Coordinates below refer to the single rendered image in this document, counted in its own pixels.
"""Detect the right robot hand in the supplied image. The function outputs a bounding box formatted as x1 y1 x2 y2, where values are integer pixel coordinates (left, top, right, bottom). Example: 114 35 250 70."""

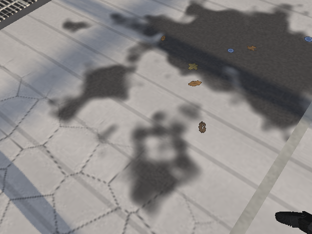
275 211 312 234

